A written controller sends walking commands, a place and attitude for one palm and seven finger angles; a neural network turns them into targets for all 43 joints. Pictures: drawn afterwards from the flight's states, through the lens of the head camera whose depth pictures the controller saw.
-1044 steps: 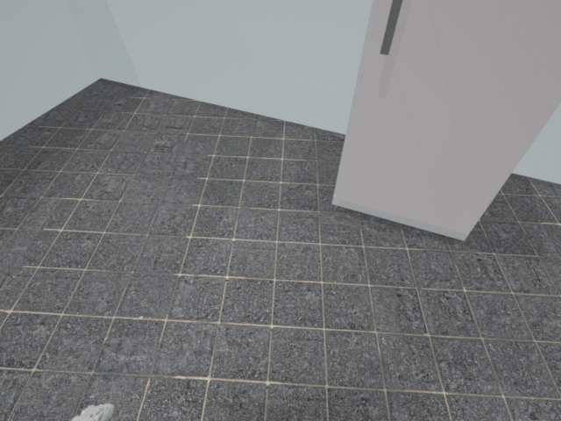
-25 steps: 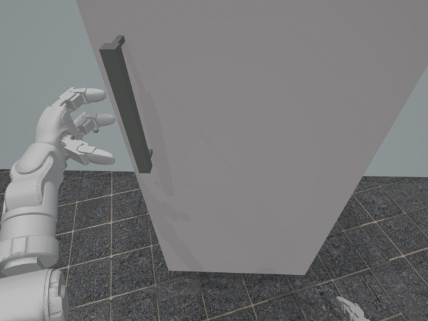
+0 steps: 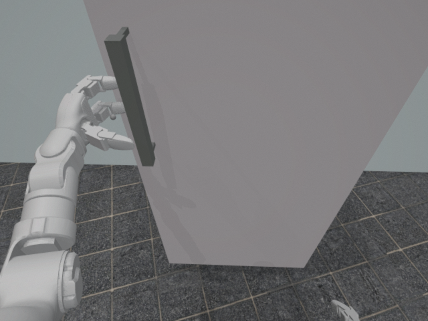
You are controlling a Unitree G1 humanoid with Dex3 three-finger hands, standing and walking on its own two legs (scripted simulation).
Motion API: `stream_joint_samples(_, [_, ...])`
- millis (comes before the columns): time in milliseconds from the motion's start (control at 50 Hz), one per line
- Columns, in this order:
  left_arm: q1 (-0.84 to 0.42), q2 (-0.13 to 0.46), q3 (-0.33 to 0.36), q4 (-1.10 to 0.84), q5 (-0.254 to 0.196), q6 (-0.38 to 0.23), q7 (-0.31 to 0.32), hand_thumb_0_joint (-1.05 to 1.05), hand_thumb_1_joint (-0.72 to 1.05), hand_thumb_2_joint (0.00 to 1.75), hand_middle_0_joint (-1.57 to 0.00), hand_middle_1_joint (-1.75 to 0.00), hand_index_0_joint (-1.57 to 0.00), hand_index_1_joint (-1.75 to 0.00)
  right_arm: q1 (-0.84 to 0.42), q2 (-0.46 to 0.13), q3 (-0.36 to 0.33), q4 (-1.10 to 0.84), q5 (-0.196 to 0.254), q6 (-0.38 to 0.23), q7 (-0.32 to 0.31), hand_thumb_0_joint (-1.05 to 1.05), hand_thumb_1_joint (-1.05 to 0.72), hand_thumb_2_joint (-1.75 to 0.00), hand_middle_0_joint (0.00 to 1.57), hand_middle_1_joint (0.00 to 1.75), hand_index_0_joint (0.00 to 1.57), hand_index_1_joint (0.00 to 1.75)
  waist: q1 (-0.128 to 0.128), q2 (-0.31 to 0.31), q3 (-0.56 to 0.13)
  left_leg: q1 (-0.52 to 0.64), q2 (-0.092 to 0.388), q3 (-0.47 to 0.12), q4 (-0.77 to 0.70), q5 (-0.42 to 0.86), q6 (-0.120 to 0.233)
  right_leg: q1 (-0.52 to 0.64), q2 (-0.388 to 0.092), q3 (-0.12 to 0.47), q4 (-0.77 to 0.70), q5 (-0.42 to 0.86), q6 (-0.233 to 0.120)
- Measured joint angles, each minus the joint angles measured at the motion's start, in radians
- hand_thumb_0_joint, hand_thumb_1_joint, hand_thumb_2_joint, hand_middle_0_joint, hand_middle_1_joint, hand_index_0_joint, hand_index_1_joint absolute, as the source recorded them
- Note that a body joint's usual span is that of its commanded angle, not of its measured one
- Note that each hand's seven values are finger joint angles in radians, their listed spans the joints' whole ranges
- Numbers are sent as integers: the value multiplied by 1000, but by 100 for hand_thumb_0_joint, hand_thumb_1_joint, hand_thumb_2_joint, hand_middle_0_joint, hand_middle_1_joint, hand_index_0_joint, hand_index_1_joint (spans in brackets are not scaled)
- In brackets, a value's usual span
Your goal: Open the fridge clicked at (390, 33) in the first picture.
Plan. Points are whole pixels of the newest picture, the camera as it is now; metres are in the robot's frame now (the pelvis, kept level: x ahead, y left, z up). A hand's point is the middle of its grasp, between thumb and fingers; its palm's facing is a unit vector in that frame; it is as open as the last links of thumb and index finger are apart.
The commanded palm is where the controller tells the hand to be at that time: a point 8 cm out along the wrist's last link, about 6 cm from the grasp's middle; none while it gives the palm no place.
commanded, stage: feel for the door with the fingertips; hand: left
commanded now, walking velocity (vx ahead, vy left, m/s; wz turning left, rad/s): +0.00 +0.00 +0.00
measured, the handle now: (138, 105) +0.47 +0.17 +0.18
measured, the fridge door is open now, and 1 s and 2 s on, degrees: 0 0 0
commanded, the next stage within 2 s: slide the fingers in behind the handle in 0.14 s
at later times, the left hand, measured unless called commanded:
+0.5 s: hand (118, 114) +0.42 +0.19 +0.20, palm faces +0.00 -1.00 +0.01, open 13.9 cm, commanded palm +0.39 +0.25 +0.19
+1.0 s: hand (124, 120) +0.41 +0.18 +0.20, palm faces +0.01 -1.00 +0.01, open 14.0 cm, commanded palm +0.38 +0.23 +0.19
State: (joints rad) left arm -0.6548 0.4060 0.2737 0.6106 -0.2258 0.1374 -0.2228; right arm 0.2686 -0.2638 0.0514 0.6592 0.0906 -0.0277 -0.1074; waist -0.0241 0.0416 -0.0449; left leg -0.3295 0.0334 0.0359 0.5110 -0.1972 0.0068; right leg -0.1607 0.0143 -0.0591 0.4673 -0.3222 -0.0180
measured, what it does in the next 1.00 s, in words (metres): stands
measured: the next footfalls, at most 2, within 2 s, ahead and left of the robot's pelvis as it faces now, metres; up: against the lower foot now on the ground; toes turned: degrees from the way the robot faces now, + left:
none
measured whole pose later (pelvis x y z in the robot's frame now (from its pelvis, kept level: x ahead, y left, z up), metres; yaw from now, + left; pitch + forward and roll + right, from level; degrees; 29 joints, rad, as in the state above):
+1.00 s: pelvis +0.00 +0.00 +0.00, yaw +0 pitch +0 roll -1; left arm -0.62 0.35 0.23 0.52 -0.22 0.18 -0.18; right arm 0.23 -0.26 0.05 0.65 0.09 -0.02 -0.10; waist -0.01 0.04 -0.04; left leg -0.30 0.03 0.03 0.49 -0.19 0.00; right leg -0.13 0.01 -0.06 0.45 -0.32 -0.02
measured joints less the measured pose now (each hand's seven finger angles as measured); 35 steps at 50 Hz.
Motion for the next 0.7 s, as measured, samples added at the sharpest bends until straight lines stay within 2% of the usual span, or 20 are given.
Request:
stream_joint_samples(140, [-54,11,14,93,13,-19,-7,-1,-50,30,-31,-120,-31,-121,29,-9,-11,18,-3,-1,2,1,-91,-90,20,30,20,30,-16,-8,0,-21,-1,6,5,-4,4,-24,-2,6,6,-2,4])
stream_joint_samples(260, [-41,10,21,94,20,-57,-10,-1,-50,30,-36,-124,-35,-123,52,-14,-21,26,-6,-6,7,1,-91,-90,20,30,20,30,-16,-10,-4,-24,0,12,10,-11,6,-25,-3,12,3,-3,6])
stream_joint_samples(340, [-39,10,16,90,22,-58,-6,-1,-50,30,-37,-125,-36,-124,55,-10,-23,24,-4,-8,9,1,-91,-90,20,30,20,30,-15,-14,-5,-21,0,13,12,-15,7,-22,-3,13,3,-5,7])
stream_joint_samples(480, [20,-19,14,0,9,-47,6,-1,-50,30,-33,-122,-32,-122,39,-5,-22,4,-2,-10,16,1,-91,-90,20,30,20,30,-10,-4,-14,0,-1,22,4,-18,9,-4,-5,23,-5,-4,9])
stream_joint_samples(700, [114,-61,-8,-143,5,31,34,-1,-50,30,-30,-120,-30,-120,-14,8,-8,-31,2,4,19,1,-91,-90,20,30,20,30,14,1,-18,35,-3,20,-11,-13,5,29,-5,21,-14,-4,6])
